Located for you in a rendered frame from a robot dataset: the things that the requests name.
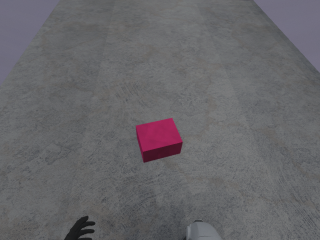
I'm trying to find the robot left hand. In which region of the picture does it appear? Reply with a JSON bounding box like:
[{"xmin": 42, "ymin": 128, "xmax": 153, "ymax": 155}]
[{"xmin": 64, "ymin": 216, "xmax": 96, "ymax": 240}]

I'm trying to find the robot right shin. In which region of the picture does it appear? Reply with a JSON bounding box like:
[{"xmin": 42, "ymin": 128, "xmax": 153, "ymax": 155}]
[{"xmin": 193, "ymin": 219, "xmax": 203, "ymax": 223}]

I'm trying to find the carton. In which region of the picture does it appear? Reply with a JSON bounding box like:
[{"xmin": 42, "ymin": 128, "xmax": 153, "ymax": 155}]
[{"xmin": 136, "ymin": 118, "xmax": 183, "ymax": 163}]

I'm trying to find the right robot thigh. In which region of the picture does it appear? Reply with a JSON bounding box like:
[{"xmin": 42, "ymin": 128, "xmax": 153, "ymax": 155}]
[{"xmin": 186, "ymin": 221, "xmax": 222, "ymax": 240}]

